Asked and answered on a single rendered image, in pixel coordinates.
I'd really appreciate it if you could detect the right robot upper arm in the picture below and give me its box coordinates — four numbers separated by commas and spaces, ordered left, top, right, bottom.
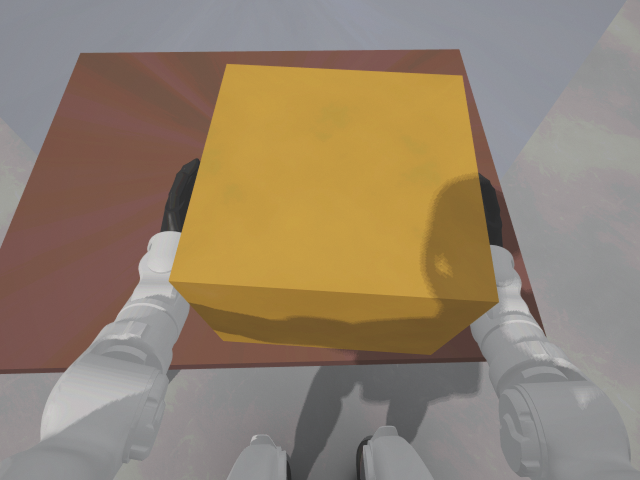
499, 381, 640, 480

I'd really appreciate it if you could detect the robot left hand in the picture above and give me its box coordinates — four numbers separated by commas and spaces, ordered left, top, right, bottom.
160, 158, 200, 232

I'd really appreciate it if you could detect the robot left forearm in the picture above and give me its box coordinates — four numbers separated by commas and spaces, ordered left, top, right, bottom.
40, 231, 190, 439

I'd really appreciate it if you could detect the left robot upper arm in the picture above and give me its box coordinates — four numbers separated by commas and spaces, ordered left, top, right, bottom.
0, 353, 169, 480

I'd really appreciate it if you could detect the robot right hand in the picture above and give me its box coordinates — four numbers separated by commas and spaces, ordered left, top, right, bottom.
478, 173, 503, 247

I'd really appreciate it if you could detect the carton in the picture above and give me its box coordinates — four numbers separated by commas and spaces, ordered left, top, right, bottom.
169, 64, 499, 355

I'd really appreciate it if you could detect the left robot thigh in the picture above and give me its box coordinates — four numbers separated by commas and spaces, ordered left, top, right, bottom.
227, 444, 287, 480

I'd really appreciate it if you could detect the robot right forearm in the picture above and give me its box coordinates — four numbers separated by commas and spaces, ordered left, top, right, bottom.
470, 245, 631, 463

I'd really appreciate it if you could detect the table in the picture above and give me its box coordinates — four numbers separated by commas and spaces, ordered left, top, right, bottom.
0, 49, 547, 374

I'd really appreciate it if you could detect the robot left shin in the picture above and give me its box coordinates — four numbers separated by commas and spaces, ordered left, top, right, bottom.
241, 434, 277, 453

